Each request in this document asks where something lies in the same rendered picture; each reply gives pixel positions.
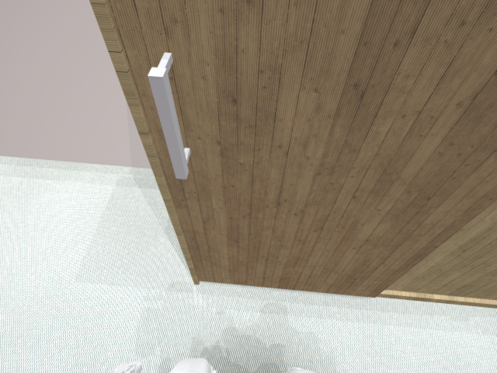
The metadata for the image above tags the handle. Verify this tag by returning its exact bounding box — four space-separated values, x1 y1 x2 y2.
148 53 191 180

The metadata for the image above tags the wardrobe door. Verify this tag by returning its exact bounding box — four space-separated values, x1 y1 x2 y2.
106 0 497 298
385 201 497 300

